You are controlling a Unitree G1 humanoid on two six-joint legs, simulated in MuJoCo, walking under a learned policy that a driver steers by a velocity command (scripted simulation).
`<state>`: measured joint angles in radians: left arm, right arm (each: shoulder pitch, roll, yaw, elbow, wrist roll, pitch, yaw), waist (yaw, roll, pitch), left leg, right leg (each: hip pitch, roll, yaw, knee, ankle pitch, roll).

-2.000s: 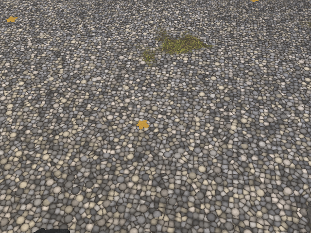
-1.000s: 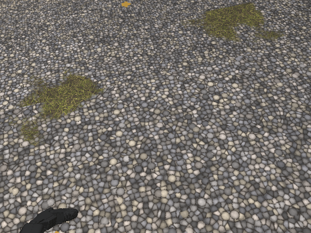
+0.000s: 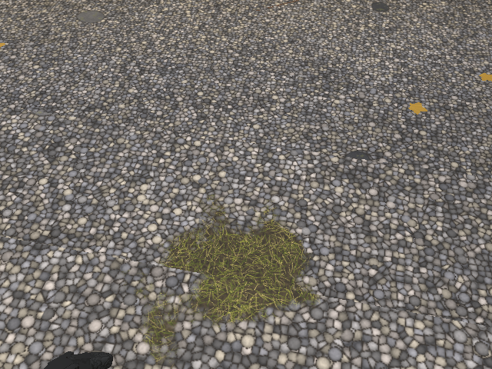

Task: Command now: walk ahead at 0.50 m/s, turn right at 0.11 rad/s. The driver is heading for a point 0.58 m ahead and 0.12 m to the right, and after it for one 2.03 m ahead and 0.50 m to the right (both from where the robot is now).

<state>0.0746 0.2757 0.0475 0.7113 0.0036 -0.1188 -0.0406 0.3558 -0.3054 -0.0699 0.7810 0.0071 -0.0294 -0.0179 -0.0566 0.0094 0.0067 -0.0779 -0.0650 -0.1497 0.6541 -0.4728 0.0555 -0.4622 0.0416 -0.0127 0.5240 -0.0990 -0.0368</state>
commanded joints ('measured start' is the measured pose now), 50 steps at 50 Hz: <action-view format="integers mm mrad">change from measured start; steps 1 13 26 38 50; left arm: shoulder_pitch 316 269 339 113 406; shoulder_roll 202 164 156 54 171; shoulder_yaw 63 49 41 19 66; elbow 18 8 -34 -125 -115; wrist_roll -33 -26 -45 -23 -15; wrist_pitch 1 55 86 94 73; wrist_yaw -13 51 64 19 2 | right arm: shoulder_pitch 108 -286 -27 -115 38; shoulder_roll -86 -22 -89 -119 -161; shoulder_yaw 3 13 -30 -38 -17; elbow -82 -178 -114 -17 78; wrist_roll -5 -18 8 -12 45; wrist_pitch -38 -68 -72 -68 -67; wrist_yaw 3 11 26 18 40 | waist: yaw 111 107 -26 12 186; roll -253 -93 144 40 -162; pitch -298 -12 -105 40 -308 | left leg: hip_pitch -607 -476 260 -42 -611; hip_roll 0 86 434 289 63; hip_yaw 5 87 -486 161 11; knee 620 14 -360 -467 719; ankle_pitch -77 443 -72 581 -102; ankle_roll -28 -110 163 118 -1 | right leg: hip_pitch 783 255 -343 -193 707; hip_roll -376 -148 -43 -153 -418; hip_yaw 827 314 189 76 630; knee -232 -293 738 261 -171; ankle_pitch -274 143 -400 116 -83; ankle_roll -296 -193 11 29 -310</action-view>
